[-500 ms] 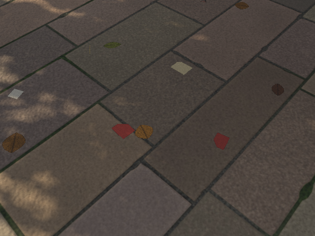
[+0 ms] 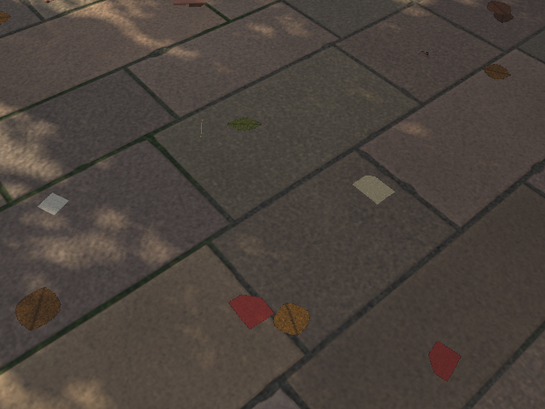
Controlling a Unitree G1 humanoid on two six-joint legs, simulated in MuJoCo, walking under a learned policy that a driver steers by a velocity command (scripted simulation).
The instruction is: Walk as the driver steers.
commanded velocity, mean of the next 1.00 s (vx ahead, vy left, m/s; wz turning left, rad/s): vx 0.50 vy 0.00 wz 0.04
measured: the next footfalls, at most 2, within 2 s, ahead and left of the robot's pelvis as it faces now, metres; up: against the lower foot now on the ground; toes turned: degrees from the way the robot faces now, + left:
right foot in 0.34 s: +0.38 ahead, -0.11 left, +0.00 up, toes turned +17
left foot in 0.78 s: +0.52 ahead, +0.17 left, +0.00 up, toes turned +4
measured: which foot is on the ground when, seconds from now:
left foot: down 0.00-0.36, up 0.38-0.76, down 0.78-1.00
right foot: up 0.00-0.32, down 0.34-0.78, up 0.80-1.00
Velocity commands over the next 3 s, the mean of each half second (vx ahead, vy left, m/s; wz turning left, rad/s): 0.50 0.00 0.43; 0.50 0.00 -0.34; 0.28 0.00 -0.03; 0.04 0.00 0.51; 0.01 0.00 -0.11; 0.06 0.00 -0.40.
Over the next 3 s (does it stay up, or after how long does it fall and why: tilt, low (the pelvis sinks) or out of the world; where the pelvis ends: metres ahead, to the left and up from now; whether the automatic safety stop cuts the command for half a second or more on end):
stays up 0.74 -0.05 0.01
